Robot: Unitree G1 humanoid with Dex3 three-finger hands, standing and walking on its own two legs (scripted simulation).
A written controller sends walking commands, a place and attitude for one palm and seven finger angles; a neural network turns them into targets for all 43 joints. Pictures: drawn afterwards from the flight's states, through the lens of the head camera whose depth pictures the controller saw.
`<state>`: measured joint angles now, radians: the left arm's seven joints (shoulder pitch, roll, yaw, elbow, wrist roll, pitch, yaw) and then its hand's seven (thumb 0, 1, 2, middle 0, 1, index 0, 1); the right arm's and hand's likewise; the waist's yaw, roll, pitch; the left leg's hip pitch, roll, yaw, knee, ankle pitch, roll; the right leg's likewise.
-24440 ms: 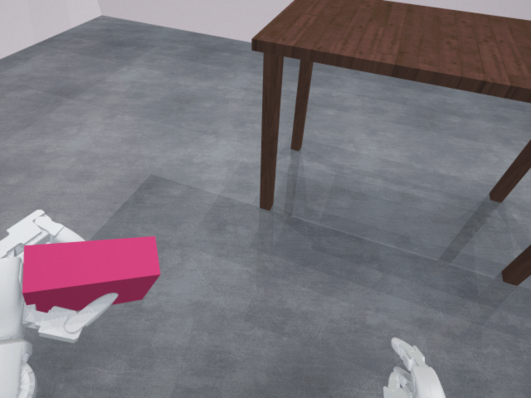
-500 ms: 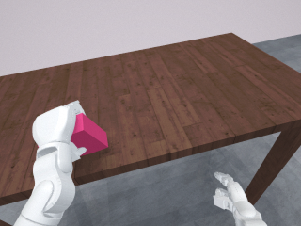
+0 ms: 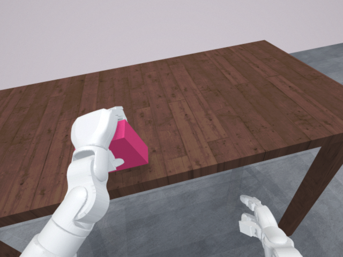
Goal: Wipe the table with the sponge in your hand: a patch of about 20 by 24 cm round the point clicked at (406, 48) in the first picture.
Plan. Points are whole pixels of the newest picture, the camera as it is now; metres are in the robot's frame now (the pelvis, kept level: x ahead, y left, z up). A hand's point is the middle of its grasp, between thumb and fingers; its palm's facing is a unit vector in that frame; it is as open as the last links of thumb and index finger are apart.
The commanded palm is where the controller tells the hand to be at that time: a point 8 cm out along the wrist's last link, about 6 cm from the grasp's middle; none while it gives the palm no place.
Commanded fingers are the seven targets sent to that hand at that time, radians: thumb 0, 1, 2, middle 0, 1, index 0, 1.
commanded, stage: slide across to the third lane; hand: left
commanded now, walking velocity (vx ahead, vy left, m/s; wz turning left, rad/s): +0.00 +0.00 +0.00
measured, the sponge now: (119, 152) +0.29 +0.19 +0.13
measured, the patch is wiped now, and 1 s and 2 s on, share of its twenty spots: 0.75 0.85 0.95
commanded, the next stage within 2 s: wipe forward along the third lane in 0.14 s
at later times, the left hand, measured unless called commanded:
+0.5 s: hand (127, 132) +0.32 +0.17 +0.17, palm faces +0.20 -0.19 -0.96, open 9.3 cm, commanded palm +0.28 +0.17 +0.22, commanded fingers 0.00 0.10 1.30 -1.20 -1.60 -1.20 -1.60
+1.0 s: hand (125, 122) +0.37 +0.19 +0.16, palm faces +0.08 -0.05 -1.00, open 9.3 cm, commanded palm +0.34 +0.20 +0.20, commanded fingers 0.00 0.10 1.30 -1.20 -1.60 -1.20 -1.60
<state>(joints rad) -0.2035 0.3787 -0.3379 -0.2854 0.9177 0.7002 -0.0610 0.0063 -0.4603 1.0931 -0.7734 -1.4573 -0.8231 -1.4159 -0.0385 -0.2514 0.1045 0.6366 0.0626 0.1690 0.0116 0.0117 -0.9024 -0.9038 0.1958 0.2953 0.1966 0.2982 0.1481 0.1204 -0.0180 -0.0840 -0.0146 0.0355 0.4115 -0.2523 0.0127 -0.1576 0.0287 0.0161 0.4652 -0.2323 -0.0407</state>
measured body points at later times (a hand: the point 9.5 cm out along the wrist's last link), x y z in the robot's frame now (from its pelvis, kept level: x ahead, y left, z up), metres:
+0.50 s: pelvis +0.00 -0.01 +0.00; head -0.04 -0.07 +0.45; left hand +0.30 +0.17 +0.22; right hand +0.23 -0.21 -0.09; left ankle -0.01 +0.11 -0.74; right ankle +0.02 -0.09 -0.74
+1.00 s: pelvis +0.01 -0.01 +0.00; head -0.02 -0.07 +0.45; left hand +0.36 +0.19 +0.21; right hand +0.24 -0.21 -0.09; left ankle -0.01 +0.11 -0.74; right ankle +0.02 -0.09 -0.74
